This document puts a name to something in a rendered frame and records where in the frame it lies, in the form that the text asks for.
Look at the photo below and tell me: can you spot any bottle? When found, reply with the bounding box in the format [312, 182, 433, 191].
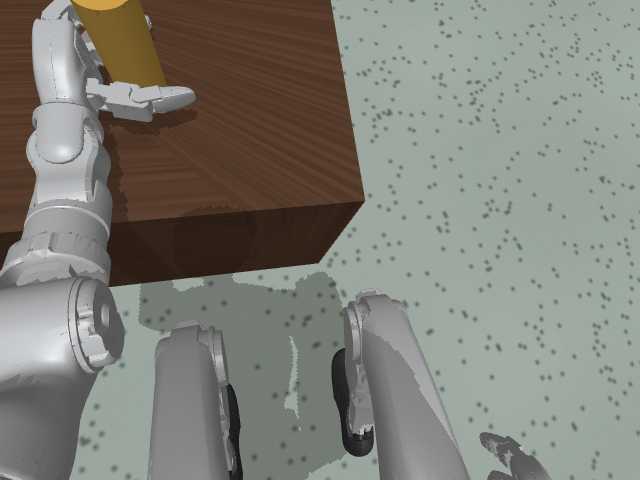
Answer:
[70, 0, 166, 102]

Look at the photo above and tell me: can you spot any left robot foot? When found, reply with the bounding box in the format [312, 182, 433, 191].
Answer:
[226, 383, 243, 480]

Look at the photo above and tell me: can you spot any right robot foot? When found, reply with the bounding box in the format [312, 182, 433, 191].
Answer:
[331, 348, 374, 457]

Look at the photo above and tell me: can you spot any left robot hand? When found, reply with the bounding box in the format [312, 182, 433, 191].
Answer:
[32, 0, 196, 122]

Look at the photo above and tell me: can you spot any left robot arm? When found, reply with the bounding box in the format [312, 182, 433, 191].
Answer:
[0, 102, 125, 480]

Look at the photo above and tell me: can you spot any right robot hand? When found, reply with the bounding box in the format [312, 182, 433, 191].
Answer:
[480, 432, 551, 480]

